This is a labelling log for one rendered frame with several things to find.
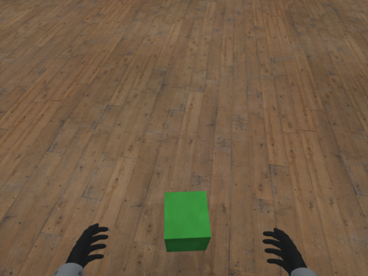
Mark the robot right hand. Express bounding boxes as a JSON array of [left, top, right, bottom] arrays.
[[263, 228, 307, 276]]

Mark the carton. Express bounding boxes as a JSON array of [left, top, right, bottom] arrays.
[[164, 191, 211, 252]]

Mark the robot left hand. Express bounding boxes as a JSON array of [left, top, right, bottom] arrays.
[[66, 223, 109, 268]]

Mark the left robot forearm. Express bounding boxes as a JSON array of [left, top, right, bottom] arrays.
[[53, 263, 83, 276]]

